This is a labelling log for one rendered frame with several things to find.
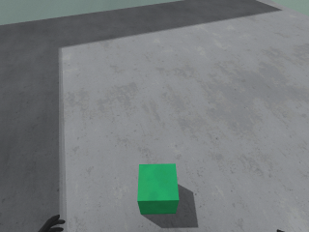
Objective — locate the carton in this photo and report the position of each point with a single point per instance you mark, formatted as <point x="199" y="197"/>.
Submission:
<point x="158" y="192"/>

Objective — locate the robot left hand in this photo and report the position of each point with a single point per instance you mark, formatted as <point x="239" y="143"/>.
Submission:
<point x="51" y="222"/>

